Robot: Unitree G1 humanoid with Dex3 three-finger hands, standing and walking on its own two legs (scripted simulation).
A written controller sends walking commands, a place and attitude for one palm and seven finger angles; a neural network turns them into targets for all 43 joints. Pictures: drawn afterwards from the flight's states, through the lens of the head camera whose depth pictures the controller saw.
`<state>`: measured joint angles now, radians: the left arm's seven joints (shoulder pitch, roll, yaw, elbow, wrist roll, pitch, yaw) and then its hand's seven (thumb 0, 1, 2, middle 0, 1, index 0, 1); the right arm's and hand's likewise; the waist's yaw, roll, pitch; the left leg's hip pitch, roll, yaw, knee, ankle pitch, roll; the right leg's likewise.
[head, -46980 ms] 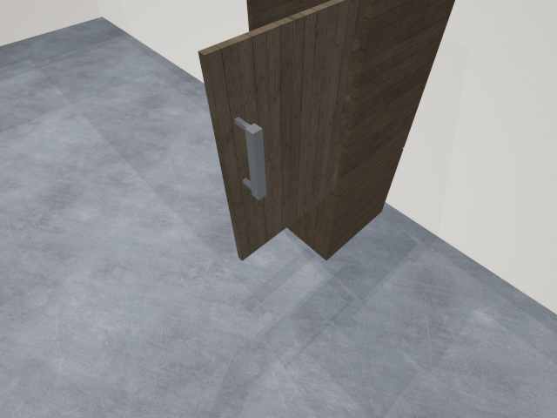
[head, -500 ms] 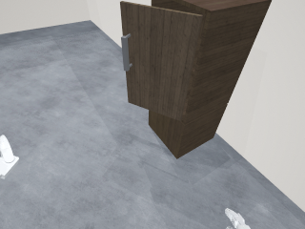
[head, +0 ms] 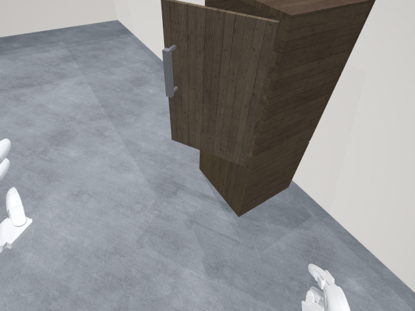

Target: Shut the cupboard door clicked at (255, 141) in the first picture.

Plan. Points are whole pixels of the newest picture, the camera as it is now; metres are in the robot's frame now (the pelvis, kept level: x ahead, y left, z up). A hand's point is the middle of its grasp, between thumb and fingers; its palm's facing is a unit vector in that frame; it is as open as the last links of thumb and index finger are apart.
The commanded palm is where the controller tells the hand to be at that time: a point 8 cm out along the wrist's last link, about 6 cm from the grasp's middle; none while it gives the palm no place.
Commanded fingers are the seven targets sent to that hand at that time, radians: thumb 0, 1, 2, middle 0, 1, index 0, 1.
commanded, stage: let the arm hang, fingers relaxed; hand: left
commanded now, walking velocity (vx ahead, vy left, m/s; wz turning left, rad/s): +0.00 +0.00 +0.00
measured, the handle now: (171, 71) +0.88 +0.17 +0.03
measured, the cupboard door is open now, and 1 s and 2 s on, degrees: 31 31 31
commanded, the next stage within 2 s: look to check the result in 1.14 s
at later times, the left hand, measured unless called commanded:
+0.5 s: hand out of the picture -0.08 +0.19 -0.18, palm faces +0.04 -0.98 -0.19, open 7.1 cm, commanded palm none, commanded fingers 0.00 0.90 0.90 -0.20 -0.30 -0.20 -0.30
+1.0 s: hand out of the picture -0.01 +0.21 -0.16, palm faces +0.02 -0.97 -0.25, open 7.4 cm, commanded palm none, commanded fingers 0.00 0.90 0.90 -0.20 -0.30 -0.20 -0.30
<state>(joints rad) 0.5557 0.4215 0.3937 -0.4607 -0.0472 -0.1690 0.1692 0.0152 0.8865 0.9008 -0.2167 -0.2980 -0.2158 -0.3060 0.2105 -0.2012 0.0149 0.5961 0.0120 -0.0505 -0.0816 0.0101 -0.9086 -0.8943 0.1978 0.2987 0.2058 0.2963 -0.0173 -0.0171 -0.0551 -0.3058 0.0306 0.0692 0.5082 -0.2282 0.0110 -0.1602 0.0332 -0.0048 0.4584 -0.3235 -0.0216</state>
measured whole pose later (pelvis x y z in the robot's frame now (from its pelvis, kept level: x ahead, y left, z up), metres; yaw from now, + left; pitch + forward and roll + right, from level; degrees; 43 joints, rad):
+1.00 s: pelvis -0.03 +0.01 +0.01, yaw +1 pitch -1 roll +0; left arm 0.24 0.21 0.01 1.11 0.02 0.00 0.02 0.00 0.91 0.90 -0.20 -0.30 -0.20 -0.30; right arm 0.22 -0.22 -0.02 1.10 -0.02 0.01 -0.02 0.00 -0.91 -0.89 0.20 0.30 0.21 0.30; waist 0.00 0.01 0.00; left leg -0.25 0.00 0.07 0.39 -0.13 0.04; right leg -0.13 0.00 -0.02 0.41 -0.26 -0.01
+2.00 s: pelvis +0.01 -0.01 +0.01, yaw +2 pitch -1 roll +0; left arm 0.17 0.26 0.01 1.11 0.01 0.00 0.03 0.00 0.90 0.90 -0.21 -0.30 -0.21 -0.30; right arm 0.16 -0.26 -0.01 1.11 -0.01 0.02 -0.02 0.00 -0.91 -0.89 0.20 0.30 0.20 0.30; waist -0.01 0.00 0.04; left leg -0.19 0.00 0.04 0.38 -0.18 0.00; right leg -0.04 0.01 -0.05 0.35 -0.29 -0.03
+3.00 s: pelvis +0.00 -0.01 -0.01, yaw +40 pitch +0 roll +1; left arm 0.20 0.26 0.07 0.89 0.02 0.07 0.03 0.01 0.90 0.90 -0.21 -0.30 -0.21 -0.30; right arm 0.15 -0.23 -0.05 0.87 -0.03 0.04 0.01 0.00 -0.91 -0.89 0.19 0.30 0.20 0.30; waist 0.00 -0.05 0.12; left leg -0.34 -0.01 0.00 0.63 -0.30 0.00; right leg -0.42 -0.10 -0.06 1.06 -0.53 0.06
